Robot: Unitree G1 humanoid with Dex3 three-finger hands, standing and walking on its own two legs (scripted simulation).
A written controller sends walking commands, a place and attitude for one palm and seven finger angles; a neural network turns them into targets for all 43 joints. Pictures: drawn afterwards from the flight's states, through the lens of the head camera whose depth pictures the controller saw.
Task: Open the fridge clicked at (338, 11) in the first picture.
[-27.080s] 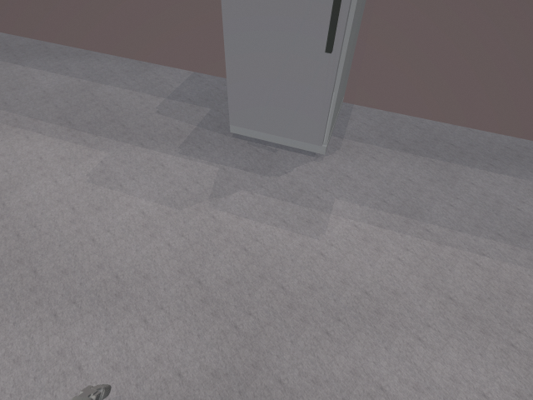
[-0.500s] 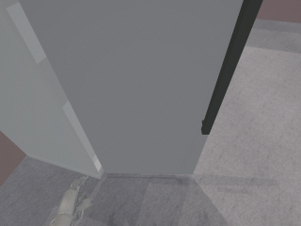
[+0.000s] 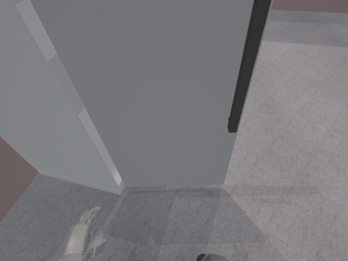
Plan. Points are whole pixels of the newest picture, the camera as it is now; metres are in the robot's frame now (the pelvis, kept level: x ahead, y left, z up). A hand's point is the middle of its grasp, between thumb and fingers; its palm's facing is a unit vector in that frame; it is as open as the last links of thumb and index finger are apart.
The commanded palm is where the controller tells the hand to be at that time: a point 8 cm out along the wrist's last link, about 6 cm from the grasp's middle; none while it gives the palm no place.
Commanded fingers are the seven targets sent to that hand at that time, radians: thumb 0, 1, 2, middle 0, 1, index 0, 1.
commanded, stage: step back with the hand held close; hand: right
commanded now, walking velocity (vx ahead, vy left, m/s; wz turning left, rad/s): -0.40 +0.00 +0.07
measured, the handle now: (243, 67) +0.60 -0.17 +0.13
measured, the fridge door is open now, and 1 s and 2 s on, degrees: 74 74 74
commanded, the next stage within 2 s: stop stepping back and stand still in 0.48 s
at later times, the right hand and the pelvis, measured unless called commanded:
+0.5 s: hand out of the picture +0.10 -0.28 +0.19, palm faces +0.38 +0.84 -0.39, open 7.4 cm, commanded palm +0.05 -0.31 +0.19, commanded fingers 0.00 -0.90 -0.90 0.20 0.30 0.20 0.30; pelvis -0.11 -0.02 +0.01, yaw +3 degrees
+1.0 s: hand out of the picture +0.00 -0.30 +0.20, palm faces +0.30 +0.80 -0.52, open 7.4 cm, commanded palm -0.04 -0.34 +0.19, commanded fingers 0.00 -0.90 -0.90 0.20 0.30 0.20 0.30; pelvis -0.22 -0.06 +0.01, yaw +7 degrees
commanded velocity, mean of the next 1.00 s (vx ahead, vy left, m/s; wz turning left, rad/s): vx -0.11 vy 0.03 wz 0.04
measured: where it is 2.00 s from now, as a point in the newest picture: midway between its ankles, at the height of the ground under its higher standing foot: outside the picture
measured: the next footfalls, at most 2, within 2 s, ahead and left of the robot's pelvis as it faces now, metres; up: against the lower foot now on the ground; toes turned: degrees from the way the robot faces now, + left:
left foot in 0.12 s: +0.01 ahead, +0.14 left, +0.00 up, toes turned -7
right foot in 0.28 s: +0.08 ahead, -0.09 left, +0.00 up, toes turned -2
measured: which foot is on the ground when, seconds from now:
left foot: up 0.00-0.10, down 0.12-0.30, up 0.32-0.56, down 0.58-0.74, up 0.76-0.96, down 0.98-1.00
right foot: down 0.00-0.14, up 0.16-0.26, down 0.28-0.58, up 0.60-0.72, down 0.74-0.96, up 0.98-1.00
